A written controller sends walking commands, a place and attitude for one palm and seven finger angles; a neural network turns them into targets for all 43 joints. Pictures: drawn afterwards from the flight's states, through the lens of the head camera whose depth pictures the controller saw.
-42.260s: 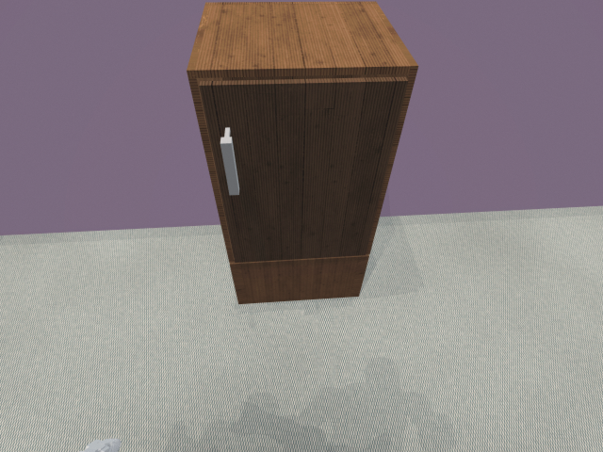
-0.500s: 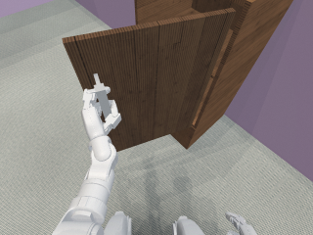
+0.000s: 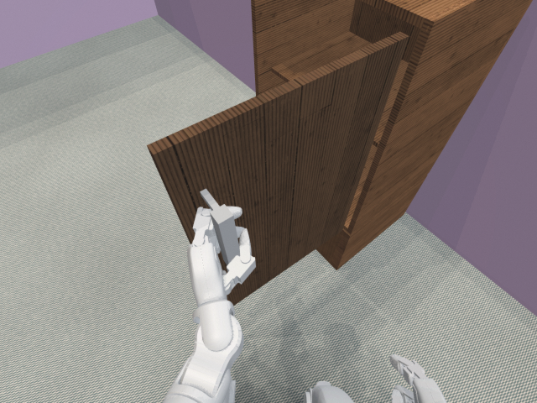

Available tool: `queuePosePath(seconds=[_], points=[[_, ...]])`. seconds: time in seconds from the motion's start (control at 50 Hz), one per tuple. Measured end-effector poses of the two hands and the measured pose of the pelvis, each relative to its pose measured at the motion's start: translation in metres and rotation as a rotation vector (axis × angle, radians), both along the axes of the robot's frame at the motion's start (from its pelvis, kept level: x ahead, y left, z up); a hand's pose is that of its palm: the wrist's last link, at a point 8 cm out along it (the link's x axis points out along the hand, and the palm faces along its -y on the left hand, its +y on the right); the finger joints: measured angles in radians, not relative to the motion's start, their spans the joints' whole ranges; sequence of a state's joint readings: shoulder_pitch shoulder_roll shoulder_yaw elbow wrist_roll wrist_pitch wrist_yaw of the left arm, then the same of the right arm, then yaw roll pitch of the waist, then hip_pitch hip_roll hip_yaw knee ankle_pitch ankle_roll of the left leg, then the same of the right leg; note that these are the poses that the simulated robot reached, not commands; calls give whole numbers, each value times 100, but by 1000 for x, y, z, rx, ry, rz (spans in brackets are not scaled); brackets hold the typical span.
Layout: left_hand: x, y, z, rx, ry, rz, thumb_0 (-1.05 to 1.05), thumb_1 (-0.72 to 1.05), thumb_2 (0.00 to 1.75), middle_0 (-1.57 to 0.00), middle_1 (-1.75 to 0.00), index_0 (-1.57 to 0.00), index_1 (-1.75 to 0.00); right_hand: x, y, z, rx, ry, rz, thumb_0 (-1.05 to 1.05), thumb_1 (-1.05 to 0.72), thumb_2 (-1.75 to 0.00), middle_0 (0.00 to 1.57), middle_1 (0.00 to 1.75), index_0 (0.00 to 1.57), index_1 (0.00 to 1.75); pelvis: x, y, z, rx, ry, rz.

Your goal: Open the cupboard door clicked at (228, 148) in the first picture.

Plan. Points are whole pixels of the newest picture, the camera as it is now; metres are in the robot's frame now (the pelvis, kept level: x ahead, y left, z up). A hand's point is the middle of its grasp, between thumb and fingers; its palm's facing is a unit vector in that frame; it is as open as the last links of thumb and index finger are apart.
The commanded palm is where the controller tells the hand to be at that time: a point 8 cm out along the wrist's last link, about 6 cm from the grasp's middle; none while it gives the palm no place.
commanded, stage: open thumb and fingers to let go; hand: left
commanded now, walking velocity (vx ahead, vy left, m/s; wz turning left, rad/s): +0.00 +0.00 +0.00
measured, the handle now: (220, 230) +0.36 +0.09 +0.04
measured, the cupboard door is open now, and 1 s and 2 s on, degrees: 87 87 89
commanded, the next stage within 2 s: slide the hand sideways off the handle in 0.78 s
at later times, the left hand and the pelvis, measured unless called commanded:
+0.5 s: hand (243, 247) +0.34 +0.05 +0.04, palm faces +0.28 -0.96 +0.00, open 12.8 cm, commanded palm +0.29 +0.09 +0.03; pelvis +0.00 +0.00 +0.00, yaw +0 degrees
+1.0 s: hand (238, 266) +0.31 +0.06 +0.03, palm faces -0.06 -0.99 -0.09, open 15.2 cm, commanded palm +0.29 +0.09 +0.03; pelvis -0.01 +0.02 -0.01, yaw +0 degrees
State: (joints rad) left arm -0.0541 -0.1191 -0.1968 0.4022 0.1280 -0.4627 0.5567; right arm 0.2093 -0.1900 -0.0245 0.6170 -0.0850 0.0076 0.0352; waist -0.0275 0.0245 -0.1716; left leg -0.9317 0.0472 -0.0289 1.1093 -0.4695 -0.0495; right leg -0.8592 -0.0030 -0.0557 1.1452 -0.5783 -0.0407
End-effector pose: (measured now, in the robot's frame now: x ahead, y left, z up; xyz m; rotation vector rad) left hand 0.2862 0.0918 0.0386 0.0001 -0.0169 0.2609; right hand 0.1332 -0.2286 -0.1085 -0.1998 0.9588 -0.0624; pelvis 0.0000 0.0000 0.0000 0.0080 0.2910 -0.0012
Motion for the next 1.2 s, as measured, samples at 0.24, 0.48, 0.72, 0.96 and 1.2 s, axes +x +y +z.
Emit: queuePosePath(seconds=[0.24,0.48,0.72,0.96,1.2], points=[[13,4,-2,0,12,42,0,41,68,-36,-130,-36,-130,23,9,-3,14,-49,37,1,-91,-89,20,30,20,30,-4,-5,-4,4,7,11],[16,5,-3,-1,10,25,0,-27,40,-33,-121,-32,-121,2,5,-7,-1,20,11,1,-91,-89,20,30,20,30,-1,1,-3,-2,13,8],[14,6,-3,1,12,-11,-1,-48,30,-35,-86,-34,-87,-5,13,-5,-5,20,-1,1,-91,-89,20,30,20,30,-3,10,-3,-11,10,2],[7,13,-4,50,-10,-165,-2,-50,30,-41,-59,-37,-61,5,30,-1,7,-26,19,1,-91,-89,20,30,20,30,-10,19,-6,-18,3,9],[-2,15,-6,-28,36,-482,-2,-50,30,-19,-34,-22,-36,-10,28,7,6,-51,-43,1,-91,-89,20,30,20,30,-14,33,-5,-23,-16,-3]])
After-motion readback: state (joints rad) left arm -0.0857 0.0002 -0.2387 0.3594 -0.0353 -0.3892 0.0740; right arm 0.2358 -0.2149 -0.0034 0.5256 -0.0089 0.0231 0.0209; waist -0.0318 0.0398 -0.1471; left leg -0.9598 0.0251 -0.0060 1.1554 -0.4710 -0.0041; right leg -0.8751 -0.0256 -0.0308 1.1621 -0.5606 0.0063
